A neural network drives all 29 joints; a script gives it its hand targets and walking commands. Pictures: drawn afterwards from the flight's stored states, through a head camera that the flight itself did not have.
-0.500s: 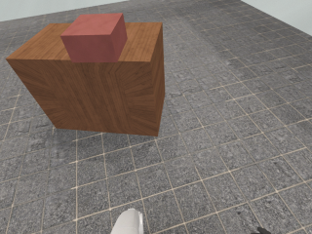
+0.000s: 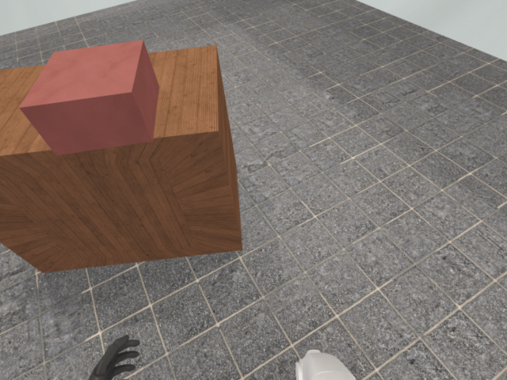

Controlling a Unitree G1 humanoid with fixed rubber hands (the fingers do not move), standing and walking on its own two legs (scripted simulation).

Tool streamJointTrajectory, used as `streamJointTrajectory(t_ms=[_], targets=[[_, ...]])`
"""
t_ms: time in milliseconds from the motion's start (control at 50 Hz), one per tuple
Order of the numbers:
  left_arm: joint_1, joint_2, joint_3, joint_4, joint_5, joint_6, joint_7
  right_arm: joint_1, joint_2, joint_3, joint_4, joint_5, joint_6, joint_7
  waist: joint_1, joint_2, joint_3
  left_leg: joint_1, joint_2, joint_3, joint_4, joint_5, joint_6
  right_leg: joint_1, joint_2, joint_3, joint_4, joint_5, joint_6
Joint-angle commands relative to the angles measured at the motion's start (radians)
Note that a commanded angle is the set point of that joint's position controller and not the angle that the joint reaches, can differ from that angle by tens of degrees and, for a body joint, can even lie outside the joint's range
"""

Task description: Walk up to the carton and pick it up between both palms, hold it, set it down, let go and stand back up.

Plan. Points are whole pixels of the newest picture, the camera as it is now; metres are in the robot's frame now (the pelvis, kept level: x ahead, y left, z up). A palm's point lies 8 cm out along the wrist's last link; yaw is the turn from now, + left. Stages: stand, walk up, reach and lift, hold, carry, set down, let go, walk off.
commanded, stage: walk up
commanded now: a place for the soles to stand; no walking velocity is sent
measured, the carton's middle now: (101, 95) +0.84 +0.39 +0.02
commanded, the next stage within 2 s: none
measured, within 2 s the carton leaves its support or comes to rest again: neither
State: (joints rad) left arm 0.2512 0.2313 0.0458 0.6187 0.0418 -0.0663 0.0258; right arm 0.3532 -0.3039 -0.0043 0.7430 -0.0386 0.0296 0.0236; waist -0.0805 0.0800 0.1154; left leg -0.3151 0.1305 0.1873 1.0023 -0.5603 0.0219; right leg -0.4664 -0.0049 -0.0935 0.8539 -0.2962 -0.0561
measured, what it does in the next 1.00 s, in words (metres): steps to the left: left foot, then right foot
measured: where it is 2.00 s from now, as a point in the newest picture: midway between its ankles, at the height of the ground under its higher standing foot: (167, 346)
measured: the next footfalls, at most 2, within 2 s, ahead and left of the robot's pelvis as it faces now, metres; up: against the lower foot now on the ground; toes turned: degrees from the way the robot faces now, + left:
left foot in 0.32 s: +0.24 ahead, +0.29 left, +0.00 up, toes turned +12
right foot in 0.66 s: +0.32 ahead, +0.08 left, +0.00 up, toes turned -6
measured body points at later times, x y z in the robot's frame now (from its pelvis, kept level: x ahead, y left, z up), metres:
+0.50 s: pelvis +0.15 +0.16 -0.01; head +0.16 +0.16 +0.44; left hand +0.22 +0.44 -0.12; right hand +0.27 -0.09 -0.11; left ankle +0.20 +0.28 -0.69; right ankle +0.14 +0.02 -0.62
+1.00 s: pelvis +0.26 +0.28 +0.00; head +0.27 +0.26 +0.45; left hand +0.31 +0.56 -0.10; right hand +0.39 +0.02 -0.12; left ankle +0.36 +0.46 -0.67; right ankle +0.28 +0.09 -0.69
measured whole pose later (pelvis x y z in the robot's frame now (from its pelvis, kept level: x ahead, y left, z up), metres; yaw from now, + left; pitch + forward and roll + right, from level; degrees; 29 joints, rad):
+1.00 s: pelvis +0.26 +0.28 +0.00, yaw +5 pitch -7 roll -3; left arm 0.34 0.23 0.04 0.72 0.07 -0.05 0.07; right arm 0.24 -0.32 -0.06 0.69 -0.03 0.09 0.09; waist 0.00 0.11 0.13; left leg -0.55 0.16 -0.03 1.02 -0.41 -0.03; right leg -0.28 -0.16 -0.10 0.86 -0.46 0.04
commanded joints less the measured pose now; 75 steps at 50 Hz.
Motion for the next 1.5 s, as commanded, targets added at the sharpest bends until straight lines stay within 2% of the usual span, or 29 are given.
streamJointTrajectory(t_ms=[0, 80, 240, 280, 300, 320, 340, 360, 380, 440, 540, 600, 620, 640, 660, 680, 800, 960, 1020, 1040, 1060, 1080, 1180, 1300, 1380, 1420, 1440, 1460, 1480], targets=[[0.252, 0.278, 0.088, -0.024, 0.013, 0.016, 0.07, -0.185, -0.162, -0.054, -0.188, -0.018, 0.046, 0.025, 0.186, -0.125, -0.025, -0.572, -0.003, -0.207, 0.393, -0.012, -0.042, 0.396, -0.463, 0.925, -0.653, -0.638, -0.249], [0.087, 0.23, 0.053, -0.032, 0.018, -0.013, 0.06, -0.083, -0.108, -0.058, -0.156, -0.021, 0.03, 0.032, 0.114, -0.23, 0.002, -0.456, 0.042, -0.243, 0.336, 0.091, -0.078, 0.247, -0.401, 0.56, -0.547, -0.152, -0.242], [-0.014, 0.278, 0.073, -0.023, 0.023, -0.022, 0.04, -0.053, -0.043, -0.08, -0.181, 0.021, -0.01, 0.076, 0.072, -0.299, -0.047, -0.132, 0.024, -0.131, -0.098, 0.211, -0.023, 0.041, -0.298, 0.234, -0.436, -0.256, -0.159], [-0.068, 0.262, 0.066, -0.029, 0.022, -0.006, 0.03, 0.104, -0.073, -0.108, -0.143, 0.026, -0.029, 0.073, -0.03, -0.2, -0.087, 0.203, -0.049, -0.01, -0.228, 0.322, -0.005, -0.147, -0.258, 0.148, -0.295, -0.304, -0.124], [-0.016, 0.195, 0.045, -0.025, 0.028, 0.006, 0.026, 0.201, -0.12, -0.131, -0.104, 0.019, -0.039, 0.063, -0.065, -0.045, -0.136, 0.334, -0.105, -0.002, -0.24, 0.271, 0.0, -0.192, -0.189, 0.087, -0.086, -0.272, -0.079], [0.046, 0.102, 0.01, -0.024, 0.018, 0.014, 0.018, 0.271, -0.172, -0.144, -0.085, 0.012, -0.049, 0.051, -0.101, 0.168, -0.176, 0.381, -0.075, -0.109, -0.309, 0.146, 0.032, -0.242, -0.089, -0.01, 0.238, -0.197, -0.027], [0.04, 0.096, 0.013, -0.089, -0.026, 0.02, 0.016, 0.203, -0.291, -0.147, -0.139, 0.001, -0.052, 0.04, -0.09, 0.381, -0.195, 0.292, 0.216, -0.719, -0.672, -0.176, 0.184, -0.36, 0.052, 0.032, 0.444, -0.405, 0.03], [-0.014, 0.157, 0.032, -0.096, -0.019, 0.038, 0.024, 0.072, -0.313, -0.145, -0.167, 0.026, -0.039, 0.026, -0.062, 0.213, -0.148, 0.194, 0.339, -0.955, -0.839, -0.46, 0.289, -0.349, -0.027, 0.133, 0.549, -0.428, 0.027], [-0.044, 0.189, 0.036, -0.097, -0.013, 0.041, 0.02, 0.04, -0.282, -0.127, -0.178, 0.042, -0.041, 0.011, -0.051, 0.117, -0.07, 0.179, 0.322, -0.914, -0.842, -0.402, 0.278, -0.383, -0.038, 0.188, 0.579, -0.307, 0.033], [0.058, 0.151, 0.03, -0.034, -0.016, 0.024, 0.02, 0.009, -0.241, -0.109, -0.177, -0.001, -0.051, -0.018, -0.012, 0.133, -0.075, 0.175, 0.316, -0.673, -0.679, 0.103, 0.294, -0.326, -0.075, 0.154, 0.554, -0.269, 0.039], [0.047, 0.106, 0.029, -0.041, -0.038, 0.012, 0.01, -0.1, -0.16, -0.058, -0.143, 0.002, -0.033, -0.02, 0.02, 0.14, 0.007, -0.049, 0.258, -0.356, -0.552, 0.442, 0.268, -0.074, -0.067, 0.104, 0.159, -0.277, 0.044], [0.253, 0.104, 0.047, 0.002, -0.028, -0.015, 0.011, -0.183, -0.14, -0.034, -0.144, -0.005, -0.015, -0.013, 0.141, 0.026, -0.12, -0.192, 0.14, -0.168, -0.308, 0.382, 0.146, 0.339, -0.002, 0.035, -0.217, 0.109, 0.008], [0.332, 0.155, 0.074, 0.024, -0.012, -0.016, 0.021, -0.166, -0.093, -0.018, -0.155, -0.012, -0.012, -0.006, 0.17, -0.105, -0.193, -0.275, 0.08, -0.095, -0.144, 0.257, 0.091, 0.509, -0.037, 0.129, -0.276, 0.111, -0.002], [0.375, 0.261, 0.104, 0.024, 0.024, -0.012, 0.039, -0.136, -0.021, 0.006, -0.182, -0.009, -0.009, 0.006, 0.203, -0.329, -0.234, -0.458, -0.033, -0.033, 0.119, 0.017, 0.012, 0.607, -0.264, 0.572, -0.427, -0.225, -0.074], [0.338, 0.327, 0.11, 0.0, 0.038, 0.009, 0.062, -0.125, -0.08, -0.018, -0.196, -0.01, 0.023, 0.007, 0.18, -0.267, -0.205, -0.507, -0.048, -0.142, 0.273, -0.085, -0.033, 0.504, -0.473, 0.967, -0.623, -0.59, -0.171], [0.265, 0.31, 0.117, -0.005, 0.039, 0.025, 0.083, -0.102, -0.16, -0.049, -0.175, -0.012, 0.061, 0.013, 0.144, -0.146, -0.166, -0.481, -0.012, -0.21, 0.332, -0.065, -0.033, 0.411, -0.501, 0.976, -0.653, -0.793, -0.223], [0.083, 0.214, 0.053, -0.025, 0.025, -0.008, 0.066, -0.112, -0.108, -0.063, -0.135, -0.022, 0.054, 0.03, 0.11, -0.22, 0.029, -0.467, 0.027, -0.249, 0.311, 0.093, -0.076, 0.233, -0.379, 0.529, -0.56, -0.305, -0.215], [-0.056, 0.286, 0.081, -0.013, 0.027, -0.005, 0.047, -0.036, -0.069, -0.09, -0.144, 0.017, 0.021, 0.072, 0.036, -0.332, 0.011, -0.096, 0.02, -0.174, -0.101, 0.178, -0.028, -0.038, -0.307, 0.227, -0.45, -0.402, -0.146], [-0.078, 0.178, 0.043, -0.015, 0.025, 0.03, 0.03, 0.259, -0.145, -0.135, -0.04, 0.025, -0.007, 0.048, -0.099, -0.053, -0.128, 0.377, -0.098, -0.079, -0.238, 0.279, -0.007, -0.275, -0.143, 0.024, -0.004, -0.472, -0.032], [-0.029, 0.091, 0.01, -0.025, 0.006, 0.039, 0.02, 0.271, -0.229, -0.153, -0.029, 0.02, -0.016, 0.029, -0.12, 0.207, -0.124, 0.302, -0.022, -0.242, -0.378, 0.137, 0.044, -0.286, -0.021, -0.045, 0.319, -0.398, 0.009], [0.015, 0.077, 0.0, -0.076, -0.032, 0.047, 0.015, 0.148, -0.311, -0.155, -0.089, 0.017, -0.024, 0.012, -0.066, 0.327, -0.106, 0.117, 0.2, -0.801, -0.724, -0.16, 0.163, -0.314, 0.028, 0.077, 0.449, -0.448, 0.056], [0.012, 0.158, 0.021, -0.073, -0.028, 0.062, 0.023, 0.012, -0.315, -0.15, -0.122, 0.034, -0.022, -0.003, -0.024, 0.198, -0.078, -0.007, 0.293, -0.967, -0.85, -0.385, 0.244, -0.249, -0.051, 0.178, 0.498, -0.402, 0.058], [0.095, 0.191, 0.036, 0.007, -0.011, 0.064, 0.014, -0.1, -0.209, -0.095, -0.139, 0.005, -0.045, -0.04, 0.065, 0.128, -0.057, -0.001, 0.312, -0.704, -0.7, -0.016, 0.237, -0.174, -0.109, 0.207, 0.45, -0.256, 0.059], [0.018, 0.162, 0.028, -0.001, -0.016, 0.094, -0.014, -0.019, -0.17, -0.068, -0.106, -0.011, -0.068, -0.068, 0.032, 0.019, -0.101, 0.075, 0.335, -0.503, -0.586, 0.417, 0.223, -0.11, -0.072, 0.181, 0.242, -0.238, 0.056], [0.028, 0.13, 0.022, 0.001, -0.03, 0.078, -0.026, -0.061, -0.18, -0.054, -0.129, 0.007, -0.053, -0.068, 0.064, 0.068, -0.164, 0.059, 0.275, -0.333, -0.48, 0.647, 0.168, 0.081, -0.044, 0.107, -0.078, -0.101, 0.027], [0.078, 0.149, 0.032, 0.019, -0.034, 0.057, -0.035, -0.1, -0.166, -0.035, -0.142, 0.03, -0.047, -0.056, 0.127, -0.019, -0.196, -0.108, 0.191, -0.178, -0.383, 0.568, 0.071, 0.331, -0.029, 0.123, -0.305, 0.175, -0.017], [0.048, 0.201, 0.044, 0.014, -0.028, 0.051, -0.033, -0.074, -0.119, -0.015, -0.163, 0.046, -0.05, -0.047, 0.119, -0.13, -0.216, -0.182, 0.111, -0.088, -0.284, 0.491, 0.01, 0.399, -0.129, 0.289, -0.313, 0.296, -0.061], [0.005, 0.25, 0.051, 0.004, -0.03, 0.053, -0.029, -0.019, -0.085, -0.005, -0.174, 0.061, -0.046, -0.042, 0.094, -0.206, -0.235, -0.14, 0.008, -0.056, -0.211, 0.262, -0.033, 0.306, -0.259, 0.488, -0.376, 0.235, -0.155], [-0.056, 0.251, 0.051, 0.006, -0.05, 0.062, -0.027, -0.008, -0.105, -0.017, -0.152, 0.065, -0.029, -0.044, 0.08, -0.173, -0.207, 0.009, -0.011, -0.1, -0.262, 0.103, -0.023, 0.13, -0.271, 0.468, -0.385, 0.072, -0.207]])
